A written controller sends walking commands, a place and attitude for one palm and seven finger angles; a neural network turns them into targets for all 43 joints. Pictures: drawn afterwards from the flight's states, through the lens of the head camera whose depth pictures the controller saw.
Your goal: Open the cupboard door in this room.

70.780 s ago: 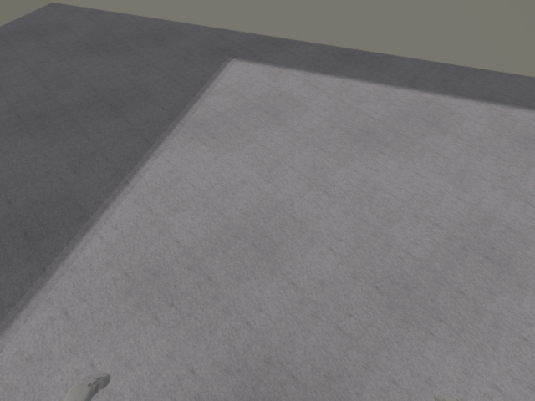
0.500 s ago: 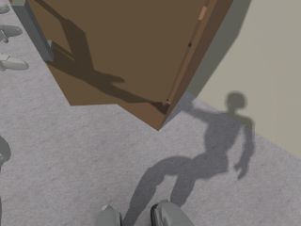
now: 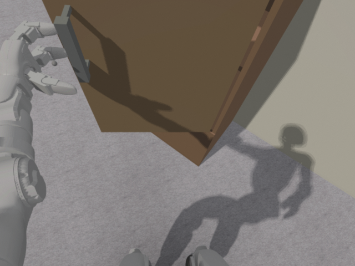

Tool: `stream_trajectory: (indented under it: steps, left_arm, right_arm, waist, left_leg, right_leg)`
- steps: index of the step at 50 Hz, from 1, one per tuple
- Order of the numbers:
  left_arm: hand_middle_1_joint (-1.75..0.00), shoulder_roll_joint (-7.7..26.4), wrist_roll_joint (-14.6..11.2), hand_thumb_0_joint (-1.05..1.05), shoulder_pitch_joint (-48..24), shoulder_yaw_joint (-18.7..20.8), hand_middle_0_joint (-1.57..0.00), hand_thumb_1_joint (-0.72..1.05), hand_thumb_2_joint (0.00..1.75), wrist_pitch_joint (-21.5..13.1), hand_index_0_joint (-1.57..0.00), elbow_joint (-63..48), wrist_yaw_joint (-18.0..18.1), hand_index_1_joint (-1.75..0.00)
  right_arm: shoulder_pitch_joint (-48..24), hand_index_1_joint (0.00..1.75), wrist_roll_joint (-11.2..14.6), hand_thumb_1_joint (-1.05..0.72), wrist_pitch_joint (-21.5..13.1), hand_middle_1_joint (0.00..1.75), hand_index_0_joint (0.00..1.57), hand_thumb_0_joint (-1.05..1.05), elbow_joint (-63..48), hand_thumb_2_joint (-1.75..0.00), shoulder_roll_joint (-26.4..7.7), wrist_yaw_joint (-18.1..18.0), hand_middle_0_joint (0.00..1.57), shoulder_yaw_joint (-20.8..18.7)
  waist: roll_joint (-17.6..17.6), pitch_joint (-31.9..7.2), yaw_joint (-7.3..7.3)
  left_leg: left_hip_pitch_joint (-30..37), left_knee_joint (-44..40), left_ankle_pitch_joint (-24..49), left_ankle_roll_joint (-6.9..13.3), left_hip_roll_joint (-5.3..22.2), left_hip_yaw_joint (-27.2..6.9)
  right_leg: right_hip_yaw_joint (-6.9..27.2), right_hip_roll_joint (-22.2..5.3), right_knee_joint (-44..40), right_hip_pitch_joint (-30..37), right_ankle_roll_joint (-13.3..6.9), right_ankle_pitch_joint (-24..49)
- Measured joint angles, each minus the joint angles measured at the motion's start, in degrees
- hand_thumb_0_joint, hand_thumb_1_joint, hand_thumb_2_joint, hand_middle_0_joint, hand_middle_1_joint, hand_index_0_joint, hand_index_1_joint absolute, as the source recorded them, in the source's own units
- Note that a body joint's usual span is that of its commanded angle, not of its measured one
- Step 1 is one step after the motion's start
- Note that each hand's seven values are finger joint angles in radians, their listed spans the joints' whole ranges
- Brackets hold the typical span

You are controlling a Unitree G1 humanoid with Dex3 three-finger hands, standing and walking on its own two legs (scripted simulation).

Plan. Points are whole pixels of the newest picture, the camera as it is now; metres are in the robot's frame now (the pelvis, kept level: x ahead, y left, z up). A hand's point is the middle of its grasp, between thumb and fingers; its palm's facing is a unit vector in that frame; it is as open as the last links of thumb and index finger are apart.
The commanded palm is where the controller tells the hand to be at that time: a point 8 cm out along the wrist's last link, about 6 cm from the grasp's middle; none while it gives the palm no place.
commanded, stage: slide the fingers in behind the handle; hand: left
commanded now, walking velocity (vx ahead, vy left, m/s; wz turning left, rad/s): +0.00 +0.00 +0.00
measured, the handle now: (76, 47) +0.56 +0.18 +0.12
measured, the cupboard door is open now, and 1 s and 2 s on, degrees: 40 39 39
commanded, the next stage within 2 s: close the thumb around the handle in 1.14 s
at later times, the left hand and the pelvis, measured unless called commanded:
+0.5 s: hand (80, 63) +0.52 +0.17 +0.12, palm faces -0.02 -1.00 -0.01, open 13.9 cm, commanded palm +0.50 +0.21 +0.12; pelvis -0.01 -0.02 +0.00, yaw +0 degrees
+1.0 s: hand (87, 63) +0.52 +0.16 +0.12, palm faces -0.01 -1.00 -0.02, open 13.9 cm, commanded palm +0.50 +0.20 +0.12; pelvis +0.00 -0.02 +0.00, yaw +0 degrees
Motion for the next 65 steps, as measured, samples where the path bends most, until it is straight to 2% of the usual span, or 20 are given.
stream_trajectory:
  steps: [5,9,16,24,30,33,38,44,65]
  left_arm:
    - [-1.20,-2.1,-0.3,-0.01,-0.1,-1.3,-0.30,-0.50,0.30,-0.8,-0.28,0.0,-0.2,-1.20]
    - [-1.20,-2.9,0.2,-0.01,-1.2,-0.8,-0.30,-0.50,0.30,-0.9,-0.29,1.3,1.1,-1.20]
    - [-1.20,-1.8,1.9,-0.01,-2.1,0.1,-0.30,-0.50,0.30,-1.8,-0.31,1.9,4.1,-1.22]
    - [-1.20,-2.1,0.8,-0.01,-2.9,-0.8,-0.30,-0.50,0.30,-1.3,-0.30,2.8,3.2,-1.22]
    - [-1.20,-1.9,1.2,-0.01,-3.2,-0.9,-0.30,-0.50,0.30,-1.4,-0.31,3.0,4.7,-1.23]
    - [-1.20,-2.7,1.4,-0.01,-3.1,-2.4,-0.30,-0.50,0.30,-1.6,-0.30,2.1,5.0,-1.23]
    - [-1.20,-4.4,0.4,-0.01,-3.1,-2.1,-0.30,-0.50,0.30,-1.5,-0.31,2.0,5.8,-1.23]
    - [-1.20,-5.3,1.2,-0.01,-2.3,-2.8,-0.30,-0.50,0.30,-1.8,-0.31,1.3,7.6,-1.22]
    - [-1.20,-6.6,0.9,-0.01,-0.2,-1.9,-0.29,-0.50,0.31,-2.4,-0.30,0.1,6.7,-1.21]
  right_arm:
    - [-0.4,0.30,0.0,-0.91,-0.3,0.30,0.20,0.00,0.3,-0.90,-0.1,0.1,0.20,-0.1]
    - [-0.7,0.30,0.0,-0.91,-0.5,0.30,0.20,0.00,0.3,-0.90,-0.3,-0.1,0.20,0.0]
    - [0.1,0.30,-0.1,-0.91,-1.0,0.30,0.20,0.00,0.1,-0.90,-0.7,0.0,0.20,-0.3]
    - [1.6,0.30,0.1,-0.91,-1.0,0.30,0.20,0.00,1.6,-0.90,-1.0,-0.3,0.20,-0.3]
    - [1.9,0.30,0.0,-0.91,-1.5,0.30,0.20,0.00,1.6,-0.90,-1.1,-0.3,0.20,-0.6]
    - [2.0,0.30,-0.2,-0.91,-1.8,0.30,0.20,0.00,1.7,-0.90,-1.1,-0.1,0.20,-0.9]
    - [1.5,0.30,-0.3,-0.91,-1.9,0.30,0.20,0.00,1.9,-0.90,-0.9,0.1,0.20,-0.9]
    - [1.0,0.30,-0.4,-0.91,-2.2,0.30,0.20,0.00,1.8,-0.90,-0.6,0.6,0.20,-1.0]
    - [0.3,0.30,-0.2,-0.91,-1.4,0.30,0.20,0.00,1.0,-0.90,-0.5,0.3,0.20,-1.0]
  waist:
    - [0.1,0.1,0.18]
    - [0.0,0.3,-0.41]
    - [0.1,1.0,-1.11]
    - [0.1,1.1,-1.20]
    - [0.1,1.2,-1.53]
    - [0.2,1.2,-1.29]
    - [0.2,1.0,-1.03]
    - [0.4,0.7,-0.65]
    - [0.4,0.3,-0.26]
  left_leg:
    - [0.2,0.1,0.1,-0.1,-0.1,-0.1]
    - [0.1,0.2,0.2,-0.3,-0.1,0.0]
    - [-0.9,0.4,0.6,-0.6,0.1,0.2]
    - [-0.8,-0.2,1.0,-1.1,0.4,-0.1]
    - [-0.9,-0.3,1.2,-1.3,0.5,-0.3]
    - [-1.0,-0.3,1.3,-1.3,0.4,-0.4]
    - [-0.7,-0.5,1.2,-1.3,0.3,-0.4]
    - [-0.3,-0.6,1.0,-1.2,0.1,-0.3]
    - [1.3,-1.1,0.5,-0.7,0.0,0.5]
  right_leg:
    - [-0.1,-0.1,0.4,0.1,-0.1,-0.1]
    - [0.0,-0.1,1.1,-0.3,-0.3,-0.3]
    - [0.2,0.1,2.0,-1.7,-0.7,-0.1]
    - [-0.1,0.4,1.7,-1.7,-1.1,0.1]
    - [-0.3,0.5,1.6,-1.9,-1.4,0.3]
    - [-0.4,0.4,1.6,-1.9,-1.4,0.2]
    - [-0.3,0.3,1.5,-1.6,-1.4,0.1]
    - [-0.3,0.1,1.6,-1.3,-1.3,-0.2]
    - [0.6,0.0,1.1,0.1,-0.8,-0.5]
